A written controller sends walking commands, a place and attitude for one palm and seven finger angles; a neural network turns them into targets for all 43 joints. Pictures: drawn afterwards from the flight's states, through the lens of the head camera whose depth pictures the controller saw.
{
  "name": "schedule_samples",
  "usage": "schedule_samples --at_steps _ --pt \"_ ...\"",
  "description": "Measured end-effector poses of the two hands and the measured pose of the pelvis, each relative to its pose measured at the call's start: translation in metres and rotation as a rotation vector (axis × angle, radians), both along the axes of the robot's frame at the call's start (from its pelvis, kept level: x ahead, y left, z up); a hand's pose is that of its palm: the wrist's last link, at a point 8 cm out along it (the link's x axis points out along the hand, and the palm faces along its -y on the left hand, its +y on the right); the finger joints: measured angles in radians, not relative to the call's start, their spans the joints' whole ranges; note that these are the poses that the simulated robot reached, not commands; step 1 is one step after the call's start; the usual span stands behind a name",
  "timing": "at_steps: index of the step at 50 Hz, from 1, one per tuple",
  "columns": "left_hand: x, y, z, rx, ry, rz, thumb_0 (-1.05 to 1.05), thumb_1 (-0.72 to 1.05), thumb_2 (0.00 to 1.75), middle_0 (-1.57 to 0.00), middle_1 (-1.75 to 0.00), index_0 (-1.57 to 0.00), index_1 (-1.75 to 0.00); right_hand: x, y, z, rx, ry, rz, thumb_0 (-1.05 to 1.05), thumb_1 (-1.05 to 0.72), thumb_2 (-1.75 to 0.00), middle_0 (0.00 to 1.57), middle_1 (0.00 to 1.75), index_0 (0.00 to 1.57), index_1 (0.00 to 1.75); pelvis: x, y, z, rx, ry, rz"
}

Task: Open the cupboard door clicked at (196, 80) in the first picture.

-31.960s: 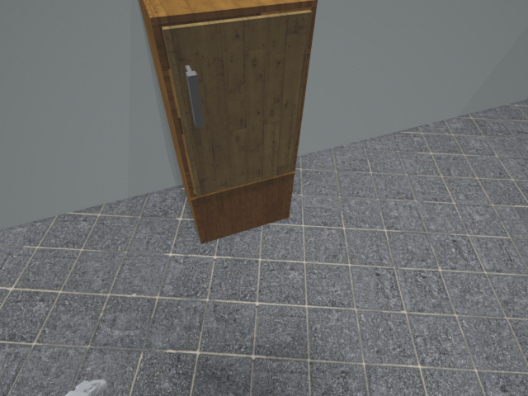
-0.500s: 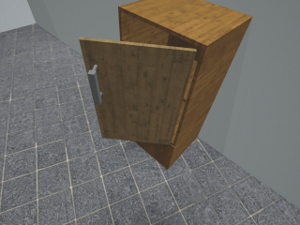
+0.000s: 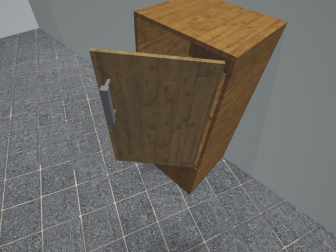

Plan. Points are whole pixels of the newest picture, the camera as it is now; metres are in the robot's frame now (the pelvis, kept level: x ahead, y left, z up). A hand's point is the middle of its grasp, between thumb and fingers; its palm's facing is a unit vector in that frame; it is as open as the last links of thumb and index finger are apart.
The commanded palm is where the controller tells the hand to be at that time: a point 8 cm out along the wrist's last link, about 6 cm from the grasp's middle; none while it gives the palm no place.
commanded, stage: raise the hand with hooked fingers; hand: left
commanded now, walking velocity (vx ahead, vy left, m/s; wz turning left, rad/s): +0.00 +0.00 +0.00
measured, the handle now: (109, 102) +0.57 +0.24 +0.00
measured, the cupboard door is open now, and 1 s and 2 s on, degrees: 38 38 38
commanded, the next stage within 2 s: none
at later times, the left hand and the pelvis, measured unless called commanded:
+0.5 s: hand (96, 244) +0.15 +0.18 -0.08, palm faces +0.02 -1.00 +0.01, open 8.6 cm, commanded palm +0.14 +0.25 -0.05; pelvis -0.03 -0.03 -0.07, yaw +3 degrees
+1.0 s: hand (70, 209) +0.21 +0.24 -0.02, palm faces +0.08 -1.00 -0.06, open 11.6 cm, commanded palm +0.18 +0.29 -0.02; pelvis -0.01 -0.01 -0.07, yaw +2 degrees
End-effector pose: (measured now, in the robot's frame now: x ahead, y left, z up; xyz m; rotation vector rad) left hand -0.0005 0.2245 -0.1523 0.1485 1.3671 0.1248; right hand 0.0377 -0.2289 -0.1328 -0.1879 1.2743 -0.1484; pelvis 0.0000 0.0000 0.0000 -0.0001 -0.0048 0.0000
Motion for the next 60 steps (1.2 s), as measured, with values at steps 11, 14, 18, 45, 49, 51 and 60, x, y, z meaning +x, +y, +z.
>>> schedule_samples --at_steps 11,14,18,45,49,51,60 --pt "0.117 0.018 0.108 0.098 -0.729 0.105 0.02 0.88 0.88 -0.21 -0.32 -0.20 -0.32 0.038 0.000 0.014 0.001 -0.348 0.019 0.01 -0.91 -0.90 0.20 0.30 0.20 0.29 -0.006 0.003 -0.005 0.031 0.011 0.035" --pt "0.167 0.011 0.151 0.063 -1.057 0.050 0.01 0.84 0.87 -0.21 -0.35 -0.20 -0.34 0.061 -0.006 0.015 0.008 -0.476 0.056 0.01 -0.91 -0.90 0.20 0.30 0.20 0.29 -0.016 -0.001 -0.016 0.029 0.037 0.060" --pt "0.188 0.001 0.158 -0.060 -1.313 -0.058 0.01 0.76 0.84 -0.21 -0.39 -0.20 -0.39 0.089 -0.022 0.018 -0.013 -0.592 0.088 0.01 -0.91 -0.90 0.21 0.30 0.20 0.29 -0.024 -0.013 -0.036 0.019 0.123 0.039" --pt "0.193 0.049 0.124 -0.148 -1.224 -0.112 0.01 0.14 0.57 -0.26 -0.79 -0.25 -0.78 0.103 -0.014 -0.018 -0.004 -0.520 0.096 0.01 -0.91 -0.90 0.21 0.30 0.20 0.30 -0.012 -0.019 -0.069 -0.025 0.254 0.033" --pt "0.186 0.065 0.141 -0.058 -1.321 -0.087 0.01 0.05 0.54 -0.27 -0.85 -0.26 -0.84 0.094 -0.018 -0.014 -0.040 -0.496 0.108 0.01 -0.91 -0.90 0.21 0.30 0.20 0.30 -0.011 -0.010 -0.066 -0.032 0.256 0.036" --pt "0.185 0.070 0.137 -0.053 -1.332 -0.100 0.00 0.00 0.52 -0.27 -0.88 -0.26 -0.87 0.094 -0.019 -0.014 -0.060 -0.488 0.125 0.01 -0.91 -0.90 0.21 0.30 0.20 0.30 -0.013 -0.005 -0.069 -0.040 0.261 0.043" --pt "0.194 0.077 0.128 -0.144 -1.302 -0.175 0.00 -0.21 0.42 -0.28 -1.01 -0.28 -1.01 0.104 -0.006 0.004 -0.106 -0.552 0.155 0.01 -0.91 -0.90 0.20 0.30 0.20 0.29 -0.020 0.012 -0.068 -0.060 0.240 0.043"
